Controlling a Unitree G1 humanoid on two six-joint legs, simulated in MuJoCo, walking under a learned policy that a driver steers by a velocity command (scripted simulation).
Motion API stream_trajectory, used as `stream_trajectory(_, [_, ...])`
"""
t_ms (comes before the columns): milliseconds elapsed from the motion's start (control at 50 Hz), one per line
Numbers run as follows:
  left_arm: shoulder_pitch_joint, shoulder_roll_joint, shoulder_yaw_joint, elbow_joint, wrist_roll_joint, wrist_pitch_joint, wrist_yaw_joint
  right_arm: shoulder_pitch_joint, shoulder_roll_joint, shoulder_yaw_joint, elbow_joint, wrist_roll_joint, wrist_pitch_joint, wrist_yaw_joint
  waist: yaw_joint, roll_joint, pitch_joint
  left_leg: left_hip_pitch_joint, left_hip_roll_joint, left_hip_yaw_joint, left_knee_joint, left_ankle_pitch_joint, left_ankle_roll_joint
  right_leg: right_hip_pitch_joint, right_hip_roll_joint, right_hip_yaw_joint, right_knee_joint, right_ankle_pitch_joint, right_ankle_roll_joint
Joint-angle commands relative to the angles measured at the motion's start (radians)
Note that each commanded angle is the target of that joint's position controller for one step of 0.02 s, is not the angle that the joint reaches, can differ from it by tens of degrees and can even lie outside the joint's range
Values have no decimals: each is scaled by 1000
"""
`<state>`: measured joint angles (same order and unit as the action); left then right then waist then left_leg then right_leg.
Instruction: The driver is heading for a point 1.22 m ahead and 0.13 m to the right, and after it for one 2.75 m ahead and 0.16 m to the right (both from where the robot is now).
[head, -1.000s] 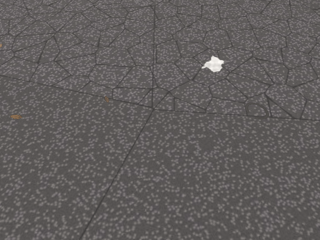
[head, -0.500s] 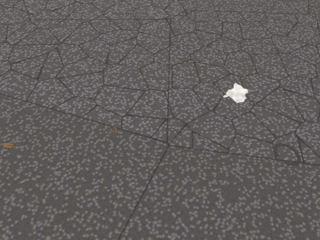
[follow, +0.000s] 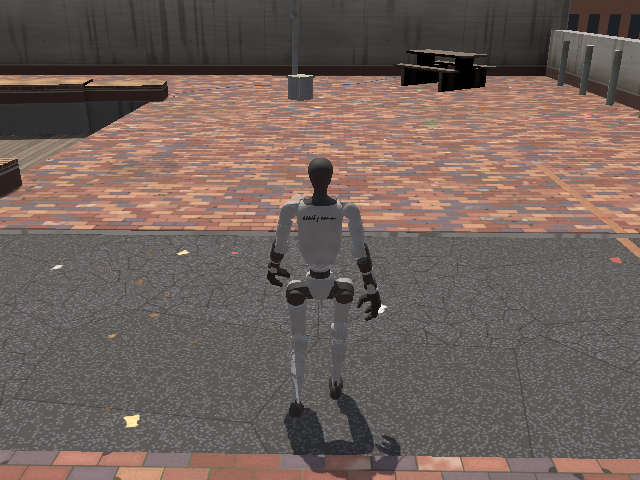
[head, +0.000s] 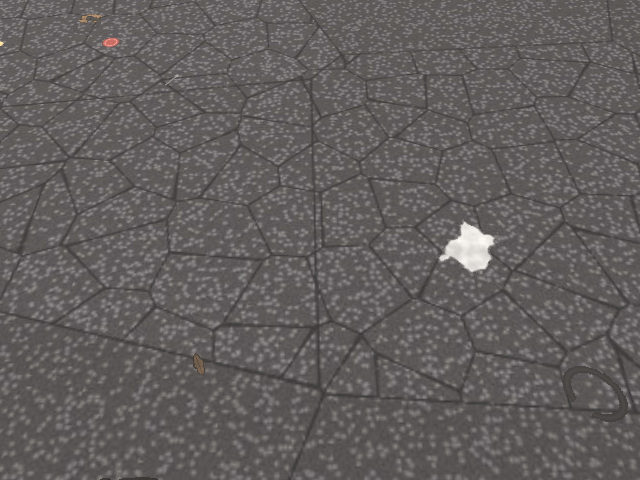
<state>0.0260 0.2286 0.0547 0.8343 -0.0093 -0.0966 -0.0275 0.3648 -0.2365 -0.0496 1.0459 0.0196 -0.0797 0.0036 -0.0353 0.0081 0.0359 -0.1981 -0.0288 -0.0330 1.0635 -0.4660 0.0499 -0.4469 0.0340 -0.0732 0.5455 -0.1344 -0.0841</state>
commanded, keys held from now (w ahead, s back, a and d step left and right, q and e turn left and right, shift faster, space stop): w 1.00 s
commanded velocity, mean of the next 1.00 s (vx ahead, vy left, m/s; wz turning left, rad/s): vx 0.50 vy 0.00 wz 0.00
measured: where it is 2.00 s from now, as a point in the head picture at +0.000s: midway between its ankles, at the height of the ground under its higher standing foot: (307, 294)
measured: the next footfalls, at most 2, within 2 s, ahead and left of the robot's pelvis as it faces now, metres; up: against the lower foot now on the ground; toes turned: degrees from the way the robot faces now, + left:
left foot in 0.46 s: +0.42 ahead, +0.16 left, +0.00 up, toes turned +2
right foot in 1.00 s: +0.73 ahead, -0.08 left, +0.00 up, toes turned -3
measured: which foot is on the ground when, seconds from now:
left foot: up 0.00-0.44, down 0.46-1.00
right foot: down 0.00-0.46, up 0.48-0.98, down 1.00-1.00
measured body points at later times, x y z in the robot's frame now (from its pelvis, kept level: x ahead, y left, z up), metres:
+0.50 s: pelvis +0.28 +0.06 +0.00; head +0.31 +0.07 +0.45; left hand +0.26 +0.33 -0.15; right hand +0.47 -0.19 -0.10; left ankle +0.38 +0.16 -0.72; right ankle +0.11 -0.08 -0.68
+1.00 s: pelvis +0.56 +0.03 +0.00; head +0.59 +0.03 +0.45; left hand +0.78 +0.26 -0.09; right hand +0.50 -0.24 -0.14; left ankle +0.38 +0.16 -0.72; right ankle +0.69 -0.08 -0.73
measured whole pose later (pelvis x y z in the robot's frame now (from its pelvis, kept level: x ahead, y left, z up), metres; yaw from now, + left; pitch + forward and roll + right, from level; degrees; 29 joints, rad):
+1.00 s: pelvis +0.56 +0.03 +0.00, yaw -1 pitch +2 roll +2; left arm -0.01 0.24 0.05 0.85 -0.02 -0.09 -0.04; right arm 0.40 -0.26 -0.07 1.03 0.02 -0.06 -0.01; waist -0.07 -0.02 0.01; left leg 0.08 0.00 0.05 0.33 -0.43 -0.01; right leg -0.50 -0.03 -0.03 0.49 -0.02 -0.07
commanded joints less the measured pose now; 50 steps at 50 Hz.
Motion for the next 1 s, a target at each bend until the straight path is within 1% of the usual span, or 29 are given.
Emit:
stream_trajectory(20, [164, 118, 29, 12, 6, 1, 6, -110, -139, -29, -109, 22, -43, 2, 95, -23, -94, -520, 118, -39, 216, 81, 10, 469, -328, 460, -306, -47, -198])
stream_trajectory(40, [127, 90, 21, 10, 15, -8, 1, -103, -132, -39, -104, 6, -30, -9, 56, -26, -63, -451, 150, -43, 144, 124, 7, 358, -290, 389, -338, 5, -171])
stream_trajectory(60, [117, 85, 18, 15, 19, -10, -3, -69, -103, -36, -98, 1, -15, -13, 26, -53, -55, -389, 164, -45, 111, 146, 2, 283, -272, 348, -368, 14, -164])
stream_trajectory(80, [124, 89, 19, 23, 16, -12, -5, -51, -75, -34, -94, -2, -3, -16, 14, -63, -52, -359, 172, -40, 74, 152, -4, 238, -263, 320, -393, 19, -167])
stream_trajectory(120, [154, 123, 26, 40, 14, -15, 5, -88, -71, -35, -112, -7, 8, -21, 9, -69, -27, -390, 184, -27, -9, 216, -25, 202, -255, 270, -432, 42, -177])
stream_trajectory(180, [213, 154, 34, 63, 12, -12, 23, -201, -80, -38, -152, -18, 5, -18, 35, -57, -6, -465, 187, -21, -187, 407, -46, 239, -240, 215, -446, 87, -157])
stream_trajectory(240, [263, 162, 35, 84, 2, -7, 31, -304, -58, -28, -179, -15, -2, -8, 66, -59, 4, -422, 152, 9, -373, 550, -50, 256, -205, 144, -435, 120, -121])
stream_trajectory(320, [343, 172, 38, 125, -9, 2, 32, -422, -60, -16, -219, -2, -4, 10, 108, -66, 29, -417, 122, 25, -495, 548, -47, 356, -239, 140, -396, 97, -114])
stream_trajectory(360, [360, 180, 43, 140, -11, 11, 34, -451, -74, -14, -239, 1, -11, 21, 106, -75, 40, -427, 116, 21, -534, 481, -26, 424, -276, 156, -357, 113, -105])
stream_trajectory(400, [348, 197, 49, 144, -13, 21, 38, -415, -104, -22, -240, 3, -19, 29, 71, -94, 21, -361, 98, 32, -562, 401, 2, 470, -303, 170, -300, 205, -86])
stream_trajectory(420, [323, 201, 49, 138, -14, 27, 39, -344, -127, -34, -222, 2, -23, 30, 24, -102, -18, -254, 70, 59, -585, 383, 21, 471, -288, 150, -221, 351, -69])
stream_trajectory(440, [314, 178, 41, 133, -12, 31, 40, -191, -171, -59, -172, -2, -24, 25, -44, -83, -111, -47, 46, 78, -593, 390, 49, 434, -235, 106, -46, 476, -43])
stream_trajectory(460, [318, 140, 23, 108, 4, 31, 41, 1, -251, -83, -130, -16, -25, 17, -106, 17, -264, 256, 205, -100, -563, 418, 116, 251, -173, 49, 261, 300, -4])
stream_trajectory(480, [433, 12, -14, 99, 5, 8, 31, 79, -331, -101, -101, -16, -17, 20, -51, 295, -387, 597, 422, -570, -674, 240, 282, -160, 15, 38, 615, -292, 65])
stream_trajectory(500, [382, 108, 6, 108, -16, -14, 27, 74, -230, -71, -108, -8, -17, 22, -81, 226, -390, 595, 416, -673, -757, 117, 270, -282, -14, 178, 750, -442, 51])
stream_trajectory(520, [292, 164, 20, 81, -37, -28, 23, -16, -182, -56, -128, -8, -20, 19, -72, 177, -250, 482, 382, -527, -765, 142, 222, -355, -66, 174, 781, -369, 31])
stream_trajectory(540, [239, 161, 20, 72, -36, -31, 29, -94, -155, -46, -150, -15, -21, 19, -46, 96, -177, 345, 344, -410, -784, 228, 196, -329, -119, 147, 746, -277, 26])
stream_trajectory(560, [213, 155, 26, 69, -21, -26, 35, -149, -128, -38, -158, -23, -23, 21, -18, 61, -114, 215, 312, -329, -814, 315, 185, -287, -150, 138, 679, -216, 30])
stream_trajectory(600, [244, 121, 29, 76, -12, -1, 37, -171, -98, -28, -153, -33, -27, 25, 33, 83, -86, 92, 275, -245, -870, 387, 176, -185, -181, 144, 604, -157, 33])
stream_trajectory(640, [235, 95, 27, 71, -9, 17, 40, -145, -122, -33, -138, -25, -32, 20, 46, 69, -58, 52, 270, -192, -911, 440, 188, -189, -191, 134, 531, -123, 48])
stream_trajectory(680, [169, 97, 29, 47, 0, 22, 41, -113, -149, -40, -125, -24, -32, 8, 37, 46, -31, 59, 269, -155, -936, 484, 193, -245, -193, 129, 429, -33, 68])
stream_trajectory(720, [107, 90, 27, 28, 4, 21, 37, -90, -153, -39, -117, -22, -27, -2, 25, 44, -18, 69, 248, -105, -946, 508, 175, -260, -186, 121, 315, 81, 80])
stream_trajectory(780, [7, 71, 18, 3, -1, 16, 27, -48, -157, -37, -102, -14, -23, -9, -5, 53, 7, 68, 214, -38, -956, 498, 147, -216, -154, 88, 144, 214, 80])
stream_trajectory(860, [-109, 73, 8, -33, -10, 11, 8, 30, -165, -40, -66, -7, -10, -10, -44, 52, 45, 168, 247, -28, -930, 481, 143, -222, -127, 72, 26, 216, 69])
stream_trajectory(900, [-140, 83, 7, -53, -12, 4, -5, 46, -173, -45, -53, -4, 1, -14, -42, 57, 54, 239, 281, -37, -891, 520, 136, -233, -121, 76, -10, 160, 49])
stream_trajectory(940, [-112, 107, 13, -55, -14, -2, -14, 34, -186, -51, -51, -2, 10, -18, -10, 74, 32, 283, 301, -38, -835, 632, 118, -169, -102, 65, -37, 89, 23])
stream_trajectory(960, [-55, 130, 24, -42, -12, -4, -14, 13, -196, -54, -56, -1, 15, -19, 26, 89, -5, 286, 293, -26, -770, 786, 105, -72, -74, 41, -46, 61, 7])
stream_trajectory(980, [71, 160, 43, -3, -8, -4, -11, -9, -188, -51, -61, 0, 20, -19, 94, 86, -78, 262, 255, 10, -629, 932, 84, 104, -40, 11, -64, 70, -17])
stream_trajectory(1000, [257, 217, 68, 52, -2, -3, -3, -12, -159, -38, -75, -8, 22, -20, 164, 52, -203, 124, 201, 49, -401, 869, 52, 390, -90, 66, -25, 102, -58])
